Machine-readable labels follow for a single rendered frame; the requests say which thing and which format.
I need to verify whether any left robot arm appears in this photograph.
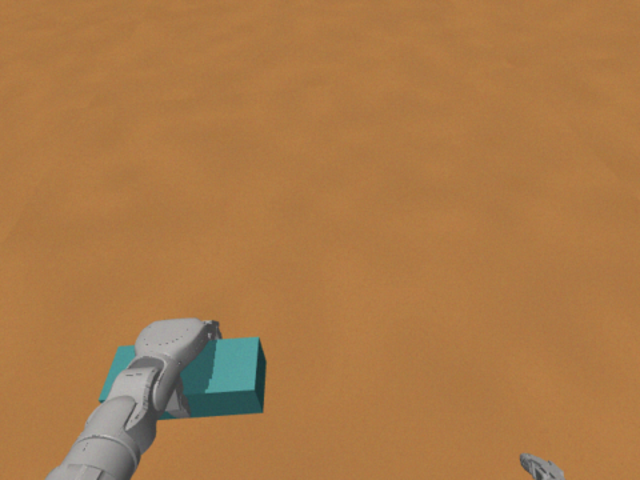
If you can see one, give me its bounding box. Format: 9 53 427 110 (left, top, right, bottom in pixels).
44 352 180 480

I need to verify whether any carton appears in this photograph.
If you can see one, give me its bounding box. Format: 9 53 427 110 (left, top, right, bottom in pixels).
98 337 266 420

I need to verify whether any right robot hand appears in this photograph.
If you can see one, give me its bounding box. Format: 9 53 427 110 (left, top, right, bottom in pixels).
520 453 566 480

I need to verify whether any left robot hand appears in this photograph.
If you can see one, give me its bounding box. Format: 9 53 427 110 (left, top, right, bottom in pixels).
134 318 222 418

